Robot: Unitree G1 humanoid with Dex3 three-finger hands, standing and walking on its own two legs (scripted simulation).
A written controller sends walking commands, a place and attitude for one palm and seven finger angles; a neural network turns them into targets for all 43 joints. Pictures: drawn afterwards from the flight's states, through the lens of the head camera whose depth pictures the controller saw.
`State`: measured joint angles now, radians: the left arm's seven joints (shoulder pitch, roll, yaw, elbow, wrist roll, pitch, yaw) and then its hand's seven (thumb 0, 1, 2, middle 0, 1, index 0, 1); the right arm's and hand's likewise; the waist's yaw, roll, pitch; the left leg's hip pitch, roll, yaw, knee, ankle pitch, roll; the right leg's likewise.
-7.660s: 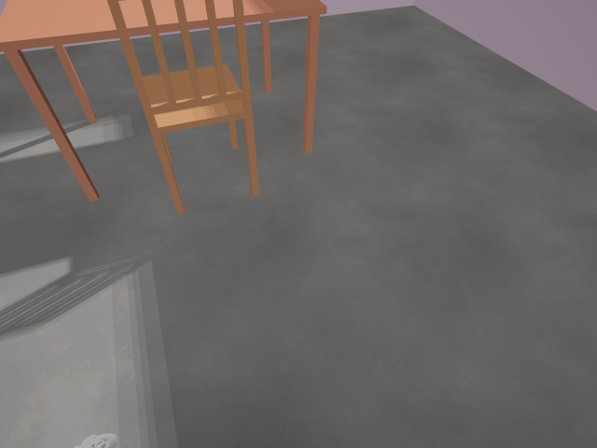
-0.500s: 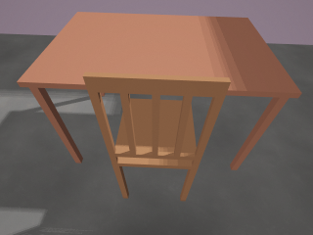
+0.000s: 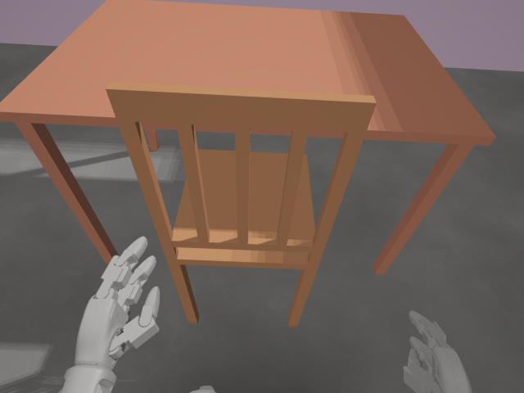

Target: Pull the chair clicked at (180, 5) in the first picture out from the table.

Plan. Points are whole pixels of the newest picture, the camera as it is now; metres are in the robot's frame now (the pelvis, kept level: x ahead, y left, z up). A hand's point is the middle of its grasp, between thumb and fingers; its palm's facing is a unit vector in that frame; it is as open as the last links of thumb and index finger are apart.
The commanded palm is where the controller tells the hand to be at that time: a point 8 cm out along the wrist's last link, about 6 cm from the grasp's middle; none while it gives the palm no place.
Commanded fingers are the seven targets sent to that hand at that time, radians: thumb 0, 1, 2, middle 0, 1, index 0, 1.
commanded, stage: raise the hand toward the chair's back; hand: left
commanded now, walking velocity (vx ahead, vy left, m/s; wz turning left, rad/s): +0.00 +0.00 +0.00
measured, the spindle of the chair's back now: (243, 193) +0.49 +0.05 +0.00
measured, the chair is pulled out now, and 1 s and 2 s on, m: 0.00 0.00 0.00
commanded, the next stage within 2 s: aim the fingers beside a spindle in 1.80 s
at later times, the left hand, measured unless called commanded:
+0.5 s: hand (139, 343) +0.20 +0.18 +0.00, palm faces +0.01 -1.00 -0.03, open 12.5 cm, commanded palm +0.17 +0.24 +0.00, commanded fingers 0.00 -0.06 0.49 -0.10 -0.15 -0.10 -0.15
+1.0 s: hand (117, 329) +0.22 +0.21 +0.01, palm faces +0.02 -1.00 -0.05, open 16.4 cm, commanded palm +0.20 +0.27 +0.02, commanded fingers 0.00 -0.50 0.30 -0.06 -0.08 -0.06 -0.08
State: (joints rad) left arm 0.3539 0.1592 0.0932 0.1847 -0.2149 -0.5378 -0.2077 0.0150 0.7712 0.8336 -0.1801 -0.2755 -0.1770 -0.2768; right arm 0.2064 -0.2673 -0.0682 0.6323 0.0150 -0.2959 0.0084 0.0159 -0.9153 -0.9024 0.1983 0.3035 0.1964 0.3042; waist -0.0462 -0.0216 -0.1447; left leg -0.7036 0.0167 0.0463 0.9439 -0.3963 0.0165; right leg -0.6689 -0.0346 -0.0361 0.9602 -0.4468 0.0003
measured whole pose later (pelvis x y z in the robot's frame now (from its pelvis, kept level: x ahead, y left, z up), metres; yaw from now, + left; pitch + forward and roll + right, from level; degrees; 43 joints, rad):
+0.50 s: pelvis +0.00 -0.02 -0.05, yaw +1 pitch +16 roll -2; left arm 0.44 0.22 0.20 -0.01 -0.31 -0.38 -0.34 0.01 0.17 0.59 -0.13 -0.19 -0.13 -0.19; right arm 0.19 -0.16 0.00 0.60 0.03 -0.21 -0.06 0.01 -0.90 -0.90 0.20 0.30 0.20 0.31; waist 0.01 0.04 -0.14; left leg -1.00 0.05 -0.04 1.22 -0.51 -0.02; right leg -0.92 0.00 -0.11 1.19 -0.56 -0.03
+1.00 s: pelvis +0.00 +0.01 -0.03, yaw +1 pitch +15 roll -3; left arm 0.39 0.25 0.17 0.00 -0.26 -0.41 -0.26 0.00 -0.40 0.35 -0.07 -0.10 -0.07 -0.10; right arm 0.20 -0.22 0.00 0.52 0.03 -0.21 -0.05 0.01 -0.90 -0.90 0.20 0.30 0.20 0.30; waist -0.01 0.02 -0.14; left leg -0.93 0.03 -0.02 1.16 -0.49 0.03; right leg -0.84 -0.02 -0.09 1.11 -0.52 0.01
